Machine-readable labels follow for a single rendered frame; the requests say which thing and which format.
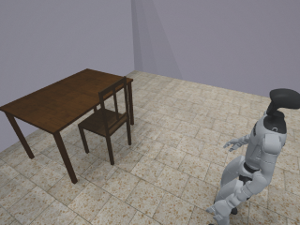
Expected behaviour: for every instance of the robot head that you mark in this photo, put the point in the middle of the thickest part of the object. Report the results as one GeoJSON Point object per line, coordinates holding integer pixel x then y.
{"type": "Point", "coordinates": [280, 98]}

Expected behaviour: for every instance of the robot left hand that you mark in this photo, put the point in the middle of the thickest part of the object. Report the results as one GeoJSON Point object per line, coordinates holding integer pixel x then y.
{"type": "Point", "coordinates": [222, 207]}

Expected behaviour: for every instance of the robot right forearm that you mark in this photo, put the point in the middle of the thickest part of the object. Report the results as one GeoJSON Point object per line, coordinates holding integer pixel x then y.
{"type": "Point", "coordinates": [244, 140]}

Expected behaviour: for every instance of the robot left forearm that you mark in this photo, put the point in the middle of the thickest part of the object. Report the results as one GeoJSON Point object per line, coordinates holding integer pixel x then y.
{"type": "Point", "coordinates": [253, 187]}

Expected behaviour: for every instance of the left robot upper arm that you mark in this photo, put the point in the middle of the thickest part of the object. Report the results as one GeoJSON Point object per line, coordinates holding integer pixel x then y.
{"type": "Point", "coordinates": [270, 150]}

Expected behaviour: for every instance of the table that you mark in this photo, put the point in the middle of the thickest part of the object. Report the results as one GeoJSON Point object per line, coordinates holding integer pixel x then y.
{"type": "Point", "coordinates": [58, 105]}

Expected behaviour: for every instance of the chair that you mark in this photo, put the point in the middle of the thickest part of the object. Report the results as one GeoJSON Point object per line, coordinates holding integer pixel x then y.
{"type": "Point", "coordinates": [105, 122]}

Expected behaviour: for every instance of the left robot shin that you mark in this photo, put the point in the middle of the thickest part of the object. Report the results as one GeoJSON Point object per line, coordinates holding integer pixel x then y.
{"type": "Point", "coordinates": [224, 221]}

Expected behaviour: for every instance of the robot right hand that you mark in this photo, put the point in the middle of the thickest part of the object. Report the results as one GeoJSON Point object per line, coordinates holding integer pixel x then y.
{"type": "Point", "coordinates": [235, 143]}

